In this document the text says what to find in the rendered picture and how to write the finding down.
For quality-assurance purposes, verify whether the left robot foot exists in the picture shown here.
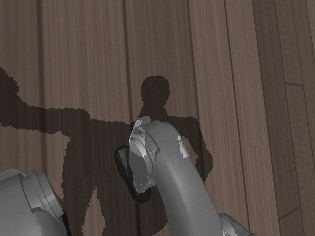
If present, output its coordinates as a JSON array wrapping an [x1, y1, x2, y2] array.
[[61, 209, 72, 236]]

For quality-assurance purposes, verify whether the right robot hand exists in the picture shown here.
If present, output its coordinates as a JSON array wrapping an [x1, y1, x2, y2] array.
[[218, 213, 250, 236]]

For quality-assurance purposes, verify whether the right robot foot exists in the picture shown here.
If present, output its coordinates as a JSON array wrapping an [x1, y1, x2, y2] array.
[[114, 145, 151, 203]]

